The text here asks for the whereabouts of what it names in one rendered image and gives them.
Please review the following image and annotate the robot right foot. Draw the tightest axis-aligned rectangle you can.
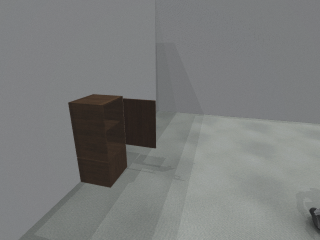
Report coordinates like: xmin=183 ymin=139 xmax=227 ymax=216
xmin=309 ymin=207 xmax=320 ymax=230

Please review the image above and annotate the cupboard door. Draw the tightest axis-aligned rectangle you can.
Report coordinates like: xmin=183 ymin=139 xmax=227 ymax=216
xmin=123 ymin=98 xmax=156 ymax=149

